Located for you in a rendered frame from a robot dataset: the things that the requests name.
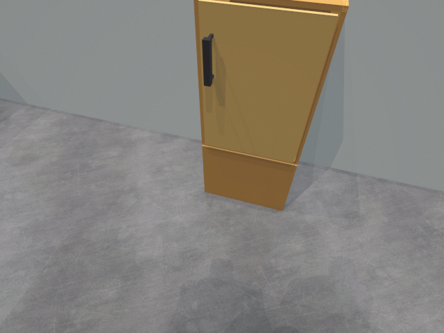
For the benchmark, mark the handle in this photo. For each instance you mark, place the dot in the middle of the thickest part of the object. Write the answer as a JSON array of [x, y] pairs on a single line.
[[207, 60]]

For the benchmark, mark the cupboard door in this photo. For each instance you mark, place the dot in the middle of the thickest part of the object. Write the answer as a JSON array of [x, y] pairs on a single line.
[[266, 63]]

